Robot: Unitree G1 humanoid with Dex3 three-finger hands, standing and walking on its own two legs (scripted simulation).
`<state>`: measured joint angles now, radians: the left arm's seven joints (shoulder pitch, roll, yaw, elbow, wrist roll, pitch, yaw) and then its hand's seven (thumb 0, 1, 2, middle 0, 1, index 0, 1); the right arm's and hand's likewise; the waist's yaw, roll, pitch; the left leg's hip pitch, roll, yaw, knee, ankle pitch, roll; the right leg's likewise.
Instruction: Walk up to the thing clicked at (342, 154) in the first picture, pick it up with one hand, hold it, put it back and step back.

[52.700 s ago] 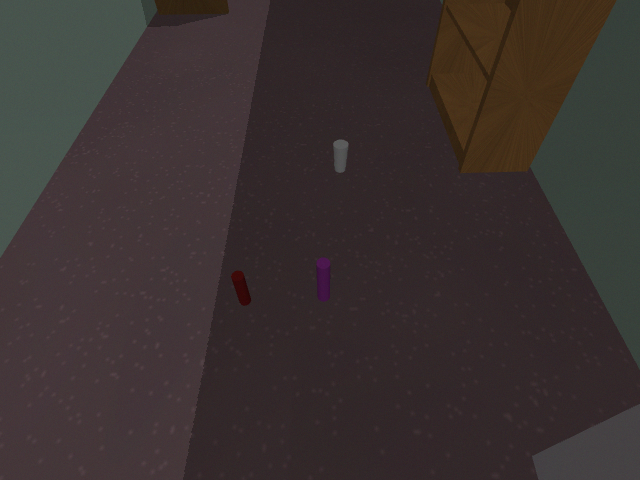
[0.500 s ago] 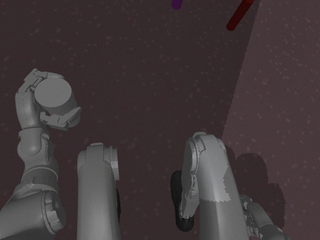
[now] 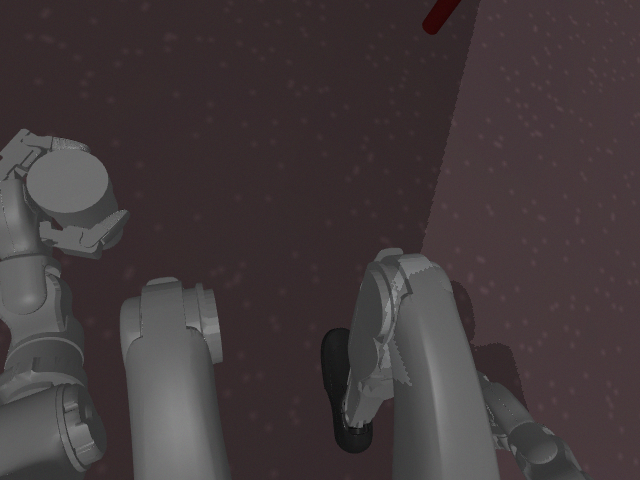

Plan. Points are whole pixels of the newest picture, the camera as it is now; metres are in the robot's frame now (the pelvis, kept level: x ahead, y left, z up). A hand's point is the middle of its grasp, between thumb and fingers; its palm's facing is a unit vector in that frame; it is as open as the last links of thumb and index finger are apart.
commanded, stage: lower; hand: left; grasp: from the side
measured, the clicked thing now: (87, 209) +0.42 +0.24 -0.11
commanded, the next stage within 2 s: loosen in 1.60 s
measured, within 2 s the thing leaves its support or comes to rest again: neither
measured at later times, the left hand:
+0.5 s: hand (97, 211) +0.43 +0.24 -0.15, palm faces +0.22 -0.98 +0.00, open 10.0 cm
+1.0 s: hand (104, 217) +0.44 +0.24 -0.18, palm faces +0.26 -0.96 -0.01, open 10.0 cm
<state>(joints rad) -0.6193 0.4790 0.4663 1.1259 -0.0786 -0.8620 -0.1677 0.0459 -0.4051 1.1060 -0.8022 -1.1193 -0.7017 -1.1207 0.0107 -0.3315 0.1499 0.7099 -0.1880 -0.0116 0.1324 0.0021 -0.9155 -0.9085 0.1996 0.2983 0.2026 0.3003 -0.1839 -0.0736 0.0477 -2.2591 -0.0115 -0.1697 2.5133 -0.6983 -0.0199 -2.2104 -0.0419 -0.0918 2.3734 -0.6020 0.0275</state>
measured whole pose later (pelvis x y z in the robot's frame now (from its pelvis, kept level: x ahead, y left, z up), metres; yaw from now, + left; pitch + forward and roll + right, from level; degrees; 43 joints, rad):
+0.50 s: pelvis +0.00 +0.01 -0.02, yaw -3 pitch +20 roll -12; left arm -0.63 0.62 0.52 1.29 -0.08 -0.99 -0.11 0.05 -0.41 1.11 -0.81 -1.11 -0.71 -1.11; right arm -0.07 -0.35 0.30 0.66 -0.27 -0.01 0.15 0.00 -0.92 -0.91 0.20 0.30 0.20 0.30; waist -0.24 -0.16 0.18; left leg -2.25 -0.01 -0.25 2.60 -0.71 -0.02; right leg -2.18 -0.02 -0.15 2.40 -0.58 0.04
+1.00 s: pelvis -0.01 +0.01 -0.02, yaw -6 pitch +15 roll -15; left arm -0.64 0.73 0.52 1.41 -0.06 -1.10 0.00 0.05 -0.40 1.11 -0.81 -1.11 -0.71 -1.11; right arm -0.15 -0.37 0.43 0.62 -0.33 -0.01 0.16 0.00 -0.92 -0.91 0.20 0.30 0.20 0.30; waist -0.27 -0.22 0.28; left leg -2.22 -0.01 -0.32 2.65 -0.71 -0.02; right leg -2.12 0.00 -0.20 2.39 -0.55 0.06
